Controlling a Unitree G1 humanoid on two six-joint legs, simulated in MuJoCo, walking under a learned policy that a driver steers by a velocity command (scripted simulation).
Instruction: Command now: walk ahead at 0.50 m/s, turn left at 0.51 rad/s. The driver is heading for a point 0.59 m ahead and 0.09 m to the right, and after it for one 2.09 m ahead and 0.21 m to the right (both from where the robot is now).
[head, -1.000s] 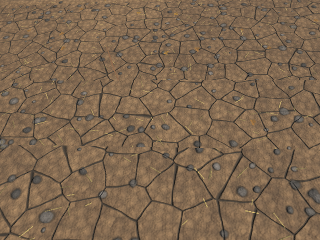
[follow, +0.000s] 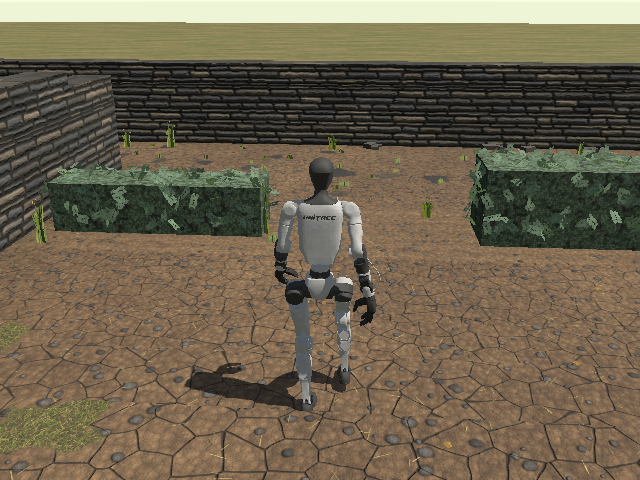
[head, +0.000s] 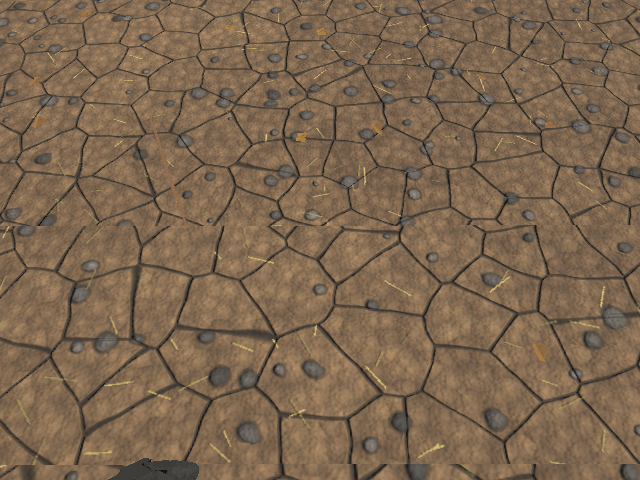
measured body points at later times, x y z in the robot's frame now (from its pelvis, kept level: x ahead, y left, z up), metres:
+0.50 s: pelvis +0.25 +0.00 +0.01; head +0.26 +0.00 +0.46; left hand +0.20 +0.27 -0.13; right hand +0.45 -0.24 -0.08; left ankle +0.35 +0.13 -0.71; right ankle +0.19 -0.10 -0.74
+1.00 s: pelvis +0.47 -0.01 -0.02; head +0.49 -0.01 +0.43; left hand +0.74 +0.16 -0.12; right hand +0.29 -0.22 -0.15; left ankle +0.34 +0.12 -0.74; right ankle +0.61 -0.20 -0.70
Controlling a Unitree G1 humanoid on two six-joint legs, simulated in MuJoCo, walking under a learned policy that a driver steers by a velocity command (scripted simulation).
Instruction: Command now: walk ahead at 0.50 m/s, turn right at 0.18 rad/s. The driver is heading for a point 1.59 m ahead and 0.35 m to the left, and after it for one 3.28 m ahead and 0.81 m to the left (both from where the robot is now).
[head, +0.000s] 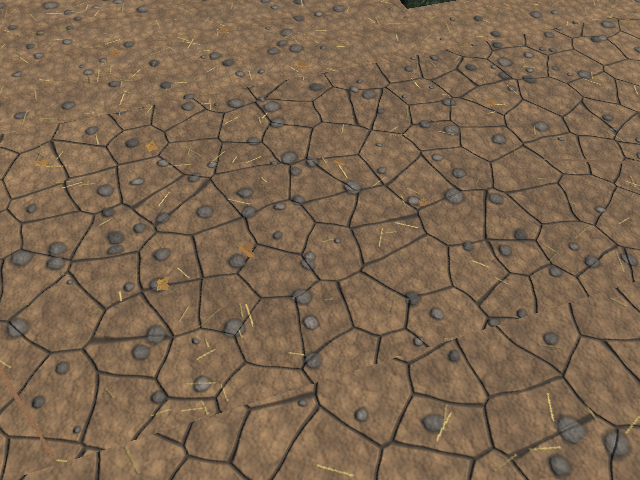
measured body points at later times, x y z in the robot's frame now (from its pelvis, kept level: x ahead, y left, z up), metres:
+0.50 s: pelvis +0.30 -0.03 -0.16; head +0.33 -0.02 +0.29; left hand +0.22 +0.22 -0.30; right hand +0.47 -0.25 -0.28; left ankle +0.42 +0.10 -0.84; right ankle +0.24 -0.12 -0.89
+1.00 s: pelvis +0.52 +0.07 -0.14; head +0.53 +0.10 +0.31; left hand +0.55 +0.37 -0.26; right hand +0.64 -0.19 -0.26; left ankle +0.44 +0.09 -0.89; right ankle +0.69 -0.02 -0.83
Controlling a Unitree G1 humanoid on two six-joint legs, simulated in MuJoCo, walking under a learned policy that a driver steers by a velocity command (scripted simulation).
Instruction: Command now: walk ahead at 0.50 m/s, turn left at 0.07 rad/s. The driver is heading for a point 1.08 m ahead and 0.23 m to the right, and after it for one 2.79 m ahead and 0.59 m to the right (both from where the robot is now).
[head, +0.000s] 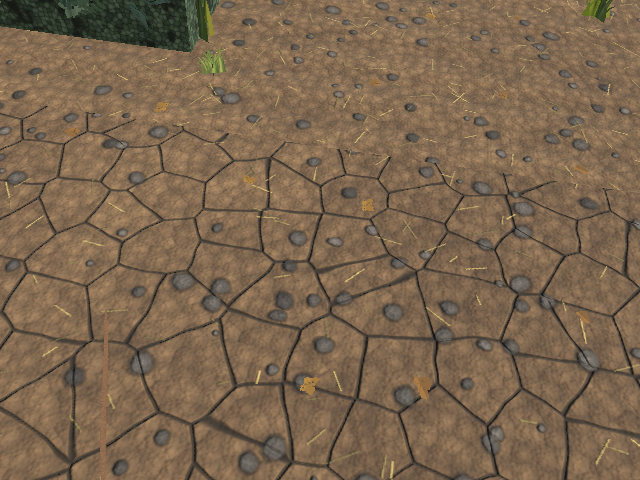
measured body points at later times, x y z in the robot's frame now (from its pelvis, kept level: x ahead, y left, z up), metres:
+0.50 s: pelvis +0.31 -0.12 -0.12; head +0.38 -0.11 +0.33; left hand +0.42 +0.13 -0.27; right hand +0.24 -0.38 -0.24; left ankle +0.15 +0.03 -0.60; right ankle +0.26 -0.16 -0.85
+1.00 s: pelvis +0.51 -0.18 -0.19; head +0.54 -0.20 +0.26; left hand +0.75 -0.01 -0.30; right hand +0.45 -0.42 -0.34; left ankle +0.64 -0.14 -0.92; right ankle +0.52 -0.31 -0.89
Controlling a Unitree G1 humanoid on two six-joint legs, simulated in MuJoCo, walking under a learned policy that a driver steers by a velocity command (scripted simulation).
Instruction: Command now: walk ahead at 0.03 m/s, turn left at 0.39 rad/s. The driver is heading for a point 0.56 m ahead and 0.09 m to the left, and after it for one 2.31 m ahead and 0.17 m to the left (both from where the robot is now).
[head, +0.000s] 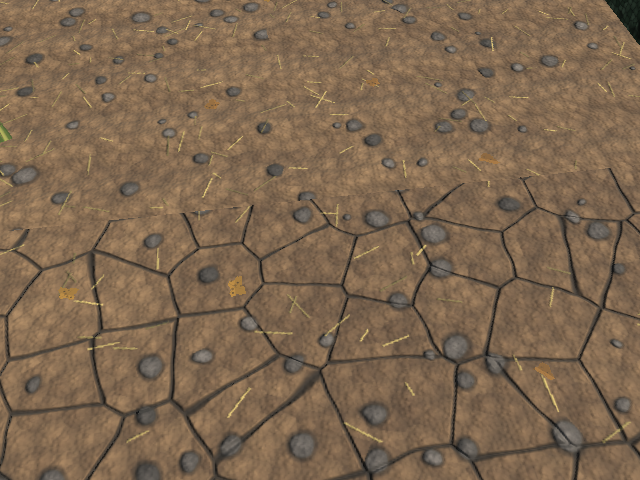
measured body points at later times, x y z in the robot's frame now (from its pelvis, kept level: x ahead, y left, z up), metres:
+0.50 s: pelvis -0.01 -0.01 +0.01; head -0.01 +0.00 +0.46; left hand -0.05 +0.28 -0.12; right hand +0.19 -0.22 -0.10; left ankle -0.08 +0.06 -0.72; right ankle +0.03 -0.12 -0.73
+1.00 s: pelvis +0.17 +0.05 -0.02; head +0.21 +0.06 +0.43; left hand +0.25 +0.33 -0.13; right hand +0.19 -0.20 -0.16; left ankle -0.07 +0.07 -0.70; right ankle +0.29 +0.03 -0.73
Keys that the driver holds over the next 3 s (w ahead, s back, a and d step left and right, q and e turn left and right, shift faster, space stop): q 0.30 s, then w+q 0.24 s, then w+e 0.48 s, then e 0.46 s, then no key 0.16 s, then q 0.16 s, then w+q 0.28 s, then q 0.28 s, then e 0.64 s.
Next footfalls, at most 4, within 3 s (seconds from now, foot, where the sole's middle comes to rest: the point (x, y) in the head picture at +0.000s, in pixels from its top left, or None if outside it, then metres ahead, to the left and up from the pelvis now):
0.06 right None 0.07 -0.12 -0.76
0.52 left None -0.05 0.08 -0.76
0.98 right None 0.33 0.04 -0.76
1.56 left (230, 455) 0.52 0.19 -0.76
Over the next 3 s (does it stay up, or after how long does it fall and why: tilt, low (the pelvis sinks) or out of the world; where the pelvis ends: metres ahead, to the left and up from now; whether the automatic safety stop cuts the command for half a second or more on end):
stays up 0.54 0.14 0.02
